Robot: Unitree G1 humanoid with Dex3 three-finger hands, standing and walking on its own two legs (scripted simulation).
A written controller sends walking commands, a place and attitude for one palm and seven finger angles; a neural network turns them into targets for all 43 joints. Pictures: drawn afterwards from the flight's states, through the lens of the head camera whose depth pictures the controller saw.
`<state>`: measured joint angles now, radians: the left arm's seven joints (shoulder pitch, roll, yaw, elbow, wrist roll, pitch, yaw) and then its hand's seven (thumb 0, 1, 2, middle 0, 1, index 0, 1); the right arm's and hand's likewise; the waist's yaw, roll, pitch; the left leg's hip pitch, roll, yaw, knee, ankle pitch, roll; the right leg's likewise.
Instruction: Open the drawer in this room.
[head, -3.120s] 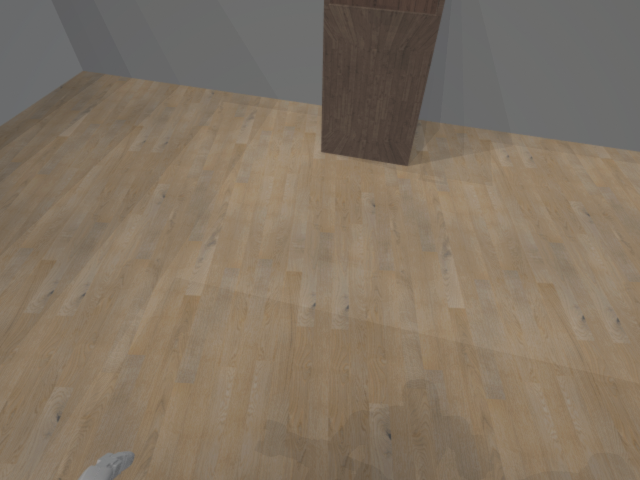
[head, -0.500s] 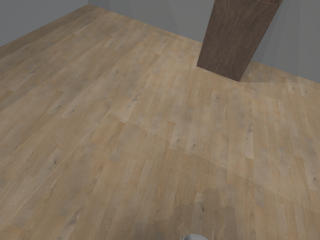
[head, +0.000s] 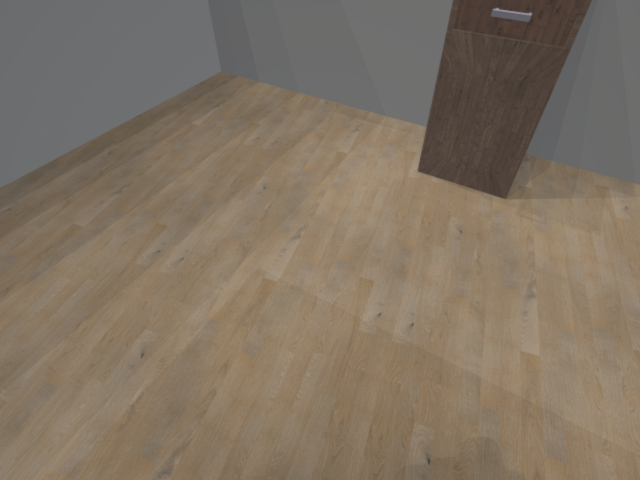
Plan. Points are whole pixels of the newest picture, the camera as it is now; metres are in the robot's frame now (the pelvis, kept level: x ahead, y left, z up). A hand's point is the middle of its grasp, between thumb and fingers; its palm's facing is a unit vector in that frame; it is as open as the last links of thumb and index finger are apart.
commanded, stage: turn or walk to find it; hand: left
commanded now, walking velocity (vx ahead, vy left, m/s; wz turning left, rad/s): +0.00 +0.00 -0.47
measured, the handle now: (512, 13) +1.67 -0.61 +0.04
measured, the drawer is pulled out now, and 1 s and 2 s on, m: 0.00 0.00 0.00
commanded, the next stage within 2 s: stand and wait in 1.00 s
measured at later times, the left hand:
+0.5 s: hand out of the picture -0.01 +0.19 -0.18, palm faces +0.03 -0.98 -0.19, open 7.3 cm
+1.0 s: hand out of the picture +0.00 +0.17 -0.16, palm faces -0.10 -0.97 -0.20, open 7.3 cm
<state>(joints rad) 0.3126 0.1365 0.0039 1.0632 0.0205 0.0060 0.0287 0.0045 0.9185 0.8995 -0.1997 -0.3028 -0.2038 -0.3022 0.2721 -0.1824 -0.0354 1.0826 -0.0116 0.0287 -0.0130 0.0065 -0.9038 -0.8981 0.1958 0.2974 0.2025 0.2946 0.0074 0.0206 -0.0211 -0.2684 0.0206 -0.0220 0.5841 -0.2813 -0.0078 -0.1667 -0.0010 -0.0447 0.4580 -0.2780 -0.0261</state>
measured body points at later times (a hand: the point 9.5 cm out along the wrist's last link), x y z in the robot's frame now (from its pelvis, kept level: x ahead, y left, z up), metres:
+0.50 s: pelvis -0.02 +0.02 +0.00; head -0.02 +0.02 +0.45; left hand -0.01 +0.25 -0.16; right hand -0.01 -0.21 -0.16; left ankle +0.00 +0.15 -0.74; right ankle -0.02 -0.10 -0.74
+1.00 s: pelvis +0.03 +0.00 +0.01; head +0.04 -0.02 +0.46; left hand +0.00 +0.23 -0.14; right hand +0.07 -0.27 -0.14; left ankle +0.07 +0.13 -0.67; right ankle -0.03 -0.09 -0.74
